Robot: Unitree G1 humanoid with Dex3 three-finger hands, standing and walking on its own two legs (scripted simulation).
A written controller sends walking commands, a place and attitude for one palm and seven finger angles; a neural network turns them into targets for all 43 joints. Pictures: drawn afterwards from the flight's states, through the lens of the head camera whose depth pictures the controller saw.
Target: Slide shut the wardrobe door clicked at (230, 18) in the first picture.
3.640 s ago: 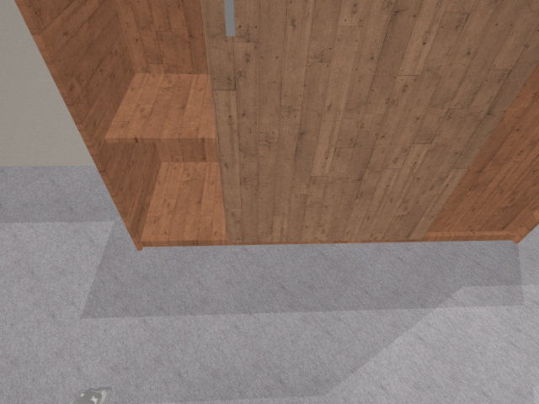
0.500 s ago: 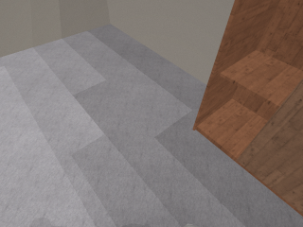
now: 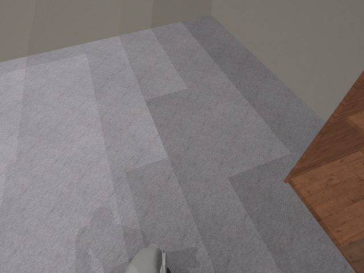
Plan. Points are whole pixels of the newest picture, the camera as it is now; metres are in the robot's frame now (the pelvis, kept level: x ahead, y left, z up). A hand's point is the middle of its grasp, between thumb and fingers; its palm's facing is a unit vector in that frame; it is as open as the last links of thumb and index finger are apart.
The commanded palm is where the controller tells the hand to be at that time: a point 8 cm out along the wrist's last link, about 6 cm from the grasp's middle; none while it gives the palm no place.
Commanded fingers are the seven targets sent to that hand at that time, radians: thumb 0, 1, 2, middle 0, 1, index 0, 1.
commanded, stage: walk to a spot facing it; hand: right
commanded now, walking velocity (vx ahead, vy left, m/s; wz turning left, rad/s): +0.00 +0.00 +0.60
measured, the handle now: out of the picture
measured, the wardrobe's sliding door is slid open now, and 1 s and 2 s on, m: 0.38 0.38 0.38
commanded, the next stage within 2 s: turn to face it in 0.04 s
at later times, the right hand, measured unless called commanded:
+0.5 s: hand (253, 248) +0.22 -0.16 -0.17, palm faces +0.02 +0.99 -0.13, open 7.3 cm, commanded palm none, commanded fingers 0.00 -0.90 -0.90 0.20 0.30 0.20 0.30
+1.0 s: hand out of the picture +0.14 -0.25 -0.16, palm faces +0.28 +0.93 -0.24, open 7.4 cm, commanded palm none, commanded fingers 0.00 -0.90 -0.90 0.20 0.30 0.20 0.30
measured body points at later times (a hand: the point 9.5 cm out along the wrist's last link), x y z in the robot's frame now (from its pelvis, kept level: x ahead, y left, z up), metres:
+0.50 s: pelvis +0.10 +0.00 -0.01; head +0.11 -0.02 +0.44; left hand +0.14 +0.24 -0.15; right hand +0.21 -0.21 -0.16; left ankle +0.11 +0.11 -0.74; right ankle +0.13 -0.10 -0.72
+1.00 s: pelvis +0.10 -0.02 +0.01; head +0.13 -0.05 +0.45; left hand +0.21 +0.22 -0.13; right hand +0.13 -0.30 -0.14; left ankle +0.12 +0.17 -0.68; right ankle +0.13 -0.09 -0.74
